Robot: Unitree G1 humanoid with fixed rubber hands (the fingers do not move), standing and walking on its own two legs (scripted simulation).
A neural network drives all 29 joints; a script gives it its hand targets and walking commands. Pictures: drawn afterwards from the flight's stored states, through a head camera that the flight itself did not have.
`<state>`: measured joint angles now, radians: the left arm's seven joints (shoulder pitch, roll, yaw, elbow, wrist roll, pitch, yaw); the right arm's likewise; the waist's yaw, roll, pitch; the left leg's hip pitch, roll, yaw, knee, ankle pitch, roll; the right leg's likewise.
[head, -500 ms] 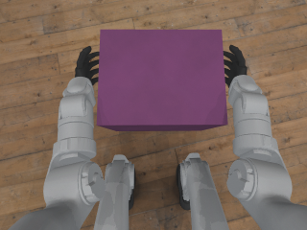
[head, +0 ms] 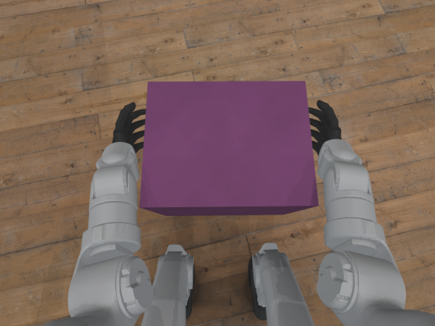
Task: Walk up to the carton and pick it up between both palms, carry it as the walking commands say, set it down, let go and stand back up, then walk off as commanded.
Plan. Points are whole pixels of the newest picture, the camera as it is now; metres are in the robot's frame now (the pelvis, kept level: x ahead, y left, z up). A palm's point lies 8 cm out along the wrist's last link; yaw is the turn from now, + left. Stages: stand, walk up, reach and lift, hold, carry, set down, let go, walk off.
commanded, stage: reach and lift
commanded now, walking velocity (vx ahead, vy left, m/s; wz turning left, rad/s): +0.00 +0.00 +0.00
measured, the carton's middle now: (225, 158) +0.43 -0.01 -0.12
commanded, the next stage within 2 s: none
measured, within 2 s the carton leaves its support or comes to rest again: neither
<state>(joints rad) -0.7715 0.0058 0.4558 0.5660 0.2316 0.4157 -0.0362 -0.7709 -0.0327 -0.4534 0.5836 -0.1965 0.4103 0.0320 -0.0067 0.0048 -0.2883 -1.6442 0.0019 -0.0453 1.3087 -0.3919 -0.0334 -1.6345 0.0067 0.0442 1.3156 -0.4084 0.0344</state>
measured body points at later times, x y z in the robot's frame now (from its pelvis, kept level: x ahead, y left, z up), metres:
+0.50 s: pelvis +0.02 +0.00 +0.07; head +0.19 +0.00 +0.48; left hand +0.43 +0.18 +0.02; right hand +0.43 -0.19 +0.02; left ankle +0.08 +0.14 -0.58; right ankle +0.08 -0.14 -0.58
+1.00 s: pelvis +0.04 +0.00 +0.13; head +0.16 +0.00 +0.56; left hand +0.41 +0.19 +0.09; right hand +0.41 -0.19 +0.09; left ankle +0.08 +0.14 -0.58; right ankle +0.08 -0.14 -0.58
